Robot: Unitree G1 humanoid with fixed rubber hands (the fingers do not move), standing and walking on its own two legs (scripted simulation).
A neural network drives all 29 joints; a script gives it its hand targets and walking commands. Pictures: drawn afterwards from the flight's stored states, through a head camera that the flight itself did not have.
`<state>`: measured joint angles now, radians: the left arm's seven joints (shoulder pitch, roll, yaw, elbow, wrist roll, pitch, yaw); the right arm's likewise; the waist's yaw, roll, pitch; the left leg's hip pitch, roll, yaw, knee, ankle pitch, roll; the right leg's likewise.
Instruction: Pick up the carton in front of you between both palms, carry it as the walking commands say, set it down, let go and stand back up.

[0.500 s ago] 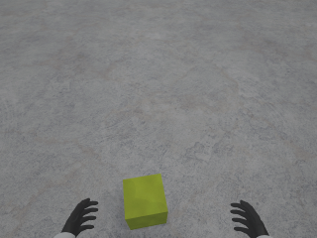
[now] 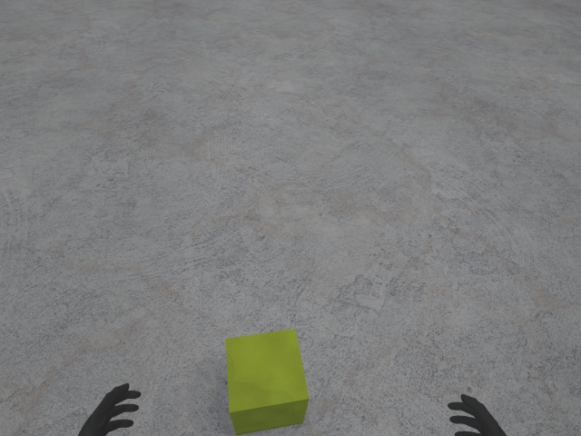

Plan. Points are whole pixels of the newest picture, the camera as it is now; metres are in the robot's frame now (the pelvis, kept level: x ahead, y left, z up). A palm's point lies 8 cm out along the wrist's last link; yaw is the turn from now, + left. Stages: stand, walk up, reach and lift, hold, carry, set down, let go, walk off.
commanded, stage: stand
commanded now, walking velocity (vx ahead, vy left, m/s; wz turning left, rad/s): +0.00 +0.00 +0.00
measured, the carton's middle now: (265, 382) +0.42 +0.07 -0.64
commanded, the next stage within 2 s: none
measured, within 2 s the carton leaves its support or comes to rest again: neither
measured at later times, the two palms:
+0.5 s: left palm out of the picture +0.14 +0.30 -0.10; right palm out of the picture +0.13 -0.28 -0.08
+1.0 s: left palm out of the picture +0.08 +0.31 -0.10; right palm out of the picture +0.10 -0.29 -0.09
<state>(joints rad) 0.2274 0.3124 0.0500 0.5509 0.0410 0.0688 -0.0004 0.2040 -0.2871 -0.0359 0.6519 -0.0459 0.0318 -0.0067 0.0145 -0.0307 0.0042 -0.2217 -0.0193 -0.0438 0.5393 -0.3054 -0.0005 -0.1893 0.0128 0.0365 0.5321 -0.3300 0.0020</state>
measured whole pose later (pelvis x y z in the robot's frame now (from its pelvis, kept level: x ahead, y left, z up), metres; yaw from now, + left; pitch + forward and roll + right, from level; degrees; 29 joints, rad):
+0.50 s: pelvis +0.02 +0.01 +0.00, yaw +0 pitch -1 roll +0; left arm 0.18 0.36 0.03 0.79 0.02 0.00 0.02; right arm 0.16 -0.33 -0.03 0.85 -0.02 -0.01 -0.02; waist 0.00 -0.04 0.02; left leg -0.17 -0.03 -0.03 0.48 -0.30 0.02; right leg -0.13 0.00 0.05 0.45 -0.31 0.02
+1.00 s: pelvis -0.01 +0.01 +0.01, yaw +1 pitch -3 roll +0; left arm 0.17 0.37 0.00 0.94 0.02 -0.01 0.02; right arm 0.13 -0.36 -0.02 0.98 -0.02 -0.01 -0.01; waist 0.00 -0.01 0.03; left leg -0.13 -0.03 -0.05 0.40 -0.22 0.01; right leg -0.09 0.00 0.03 0.37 -0.24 0.02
